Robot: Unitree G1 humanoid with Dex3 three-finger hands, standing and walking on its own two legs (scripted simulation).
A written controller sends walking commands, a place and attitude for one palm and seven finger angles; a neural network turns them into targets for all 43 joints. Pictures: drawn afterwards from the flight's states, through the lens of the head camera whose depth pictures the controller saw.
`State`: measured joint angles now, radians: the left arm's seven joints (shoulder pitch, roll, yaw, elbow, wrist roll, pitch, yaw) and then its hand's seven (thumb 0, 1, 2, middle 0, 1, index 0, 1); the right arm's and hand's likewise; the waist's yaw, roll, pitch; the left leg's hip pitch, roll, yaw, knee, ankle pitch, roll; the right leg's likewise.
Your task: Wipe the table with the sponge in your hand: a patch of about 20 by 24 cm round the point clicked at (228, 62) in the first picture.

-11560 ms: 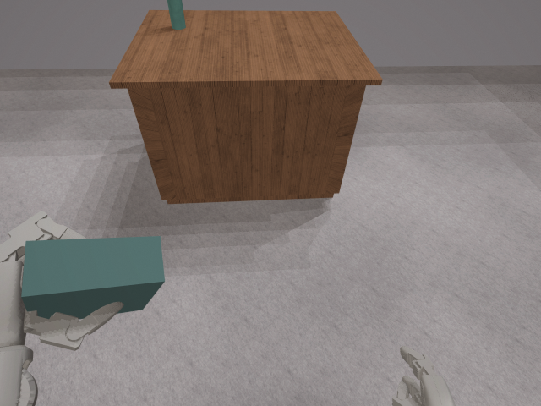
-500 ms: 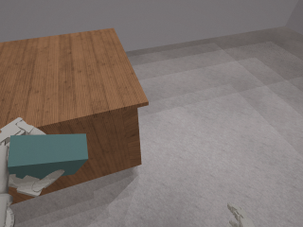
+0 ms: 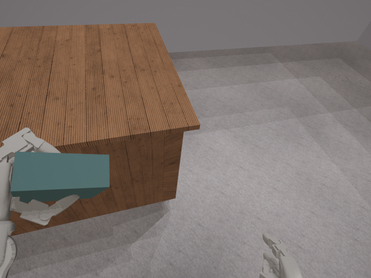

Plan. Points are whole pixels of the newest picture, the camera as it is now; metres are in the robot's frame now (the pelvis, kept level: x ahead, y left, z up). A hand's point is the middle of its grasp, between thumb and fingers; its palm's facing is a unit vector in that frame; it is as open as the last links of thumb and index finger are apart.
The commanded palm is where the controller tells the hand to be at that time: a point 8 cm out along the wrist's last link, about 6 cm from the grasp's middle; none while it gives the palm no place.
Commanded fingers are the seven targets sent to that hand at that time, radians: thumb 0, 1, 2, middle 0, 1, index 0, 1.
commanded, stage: shuffle to correct the standing spot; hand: left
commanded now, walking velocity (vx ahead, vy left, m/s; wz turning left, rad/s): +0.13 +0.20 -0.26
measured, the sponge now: (74, 179) +0.23 +0.22 +0.13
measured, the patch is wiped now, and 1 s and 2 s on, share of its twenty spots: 0.00 0.00 0.00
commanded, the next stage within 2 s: come to a stop and stand still in 1.48 s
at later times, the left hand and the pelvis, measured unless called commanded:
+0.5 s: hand (44, 127) +0.30 +0.30 +0.17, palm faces +0.34 -0.87 -0.37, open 9.6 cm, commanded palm +0.26 +0.34 +0.18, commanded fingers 0.00 0.10 1.30 -1.20 -1.60 -1.20 -1.60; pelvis +0.08 +0.06 -0.02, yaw -3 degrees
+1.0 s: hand (25, 98) +0.38 +0.38 +0.15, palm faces +0.23 -0.81 -0.54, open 9.6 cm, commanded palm +0.32 +0.42 +0.18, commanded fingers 0.00 0.10 1.30 -1.20 -1.60 -1.20 -1.60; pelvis +0.13 +0.16 -0.01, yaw -7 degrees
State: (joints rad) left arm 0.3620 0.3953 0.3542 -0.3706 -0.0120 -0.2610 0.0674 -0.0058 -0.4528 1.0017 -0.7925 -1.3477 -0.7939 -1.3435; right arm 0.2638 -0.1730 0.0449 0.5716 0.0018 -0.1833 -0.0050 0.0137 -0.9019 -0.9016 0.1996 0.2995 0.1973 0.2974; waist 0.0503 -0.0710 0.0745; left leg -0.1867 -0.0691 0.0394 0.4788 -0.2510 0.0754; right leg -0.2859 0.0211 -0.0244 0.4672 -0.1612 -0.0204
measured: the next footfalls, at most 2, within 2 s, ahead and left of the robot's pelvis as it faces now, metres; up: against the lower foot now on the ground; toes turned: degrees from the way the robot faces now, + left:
left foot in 0.54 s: +0.19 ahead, +0.22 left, +0.00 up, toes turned -7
right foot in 0.74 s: +0.15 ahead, +0.01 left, +0.00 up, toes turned -9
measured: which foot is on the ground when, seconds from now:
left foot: down 0.00-0.40, up 0.42-0.52, down 0.54-0.74, up 0.76-1.00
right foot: down 0.00-0.54, up 0.56-0.72, down 0.74-1.00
